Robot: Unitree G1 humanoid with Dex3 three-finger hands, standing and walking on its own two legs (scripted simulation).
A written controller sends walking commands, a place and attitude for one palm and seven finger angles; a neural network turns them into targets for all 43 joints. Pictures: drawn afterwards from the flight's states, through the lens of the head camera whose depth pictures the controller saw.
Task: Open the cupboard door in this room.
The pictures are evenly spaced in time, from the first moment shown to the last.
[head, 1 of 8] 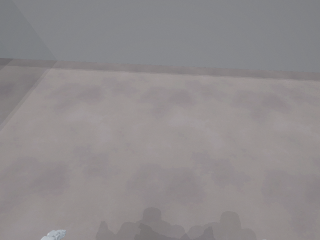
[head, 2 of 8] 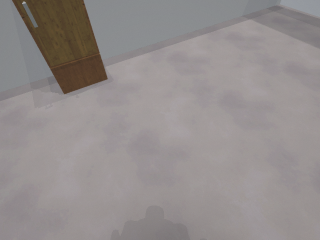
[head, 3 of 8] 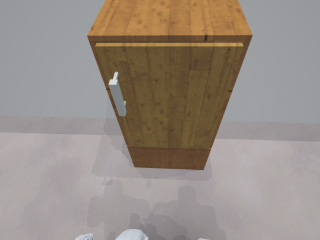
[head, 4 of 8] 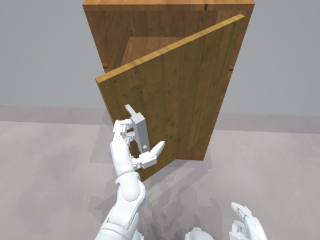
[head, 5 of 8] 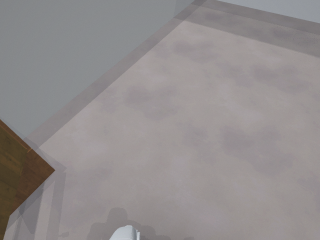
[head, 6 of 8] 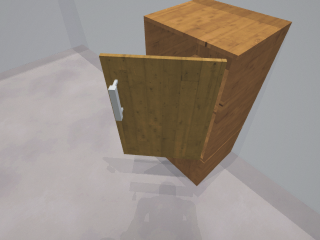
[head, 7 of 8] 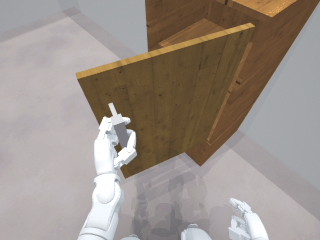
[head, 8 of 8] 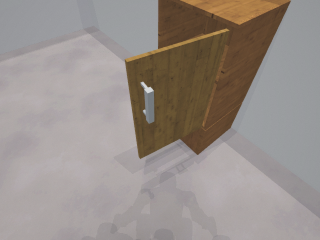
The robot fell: no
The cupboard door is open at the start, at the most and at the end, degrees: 0 81 81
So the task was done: yes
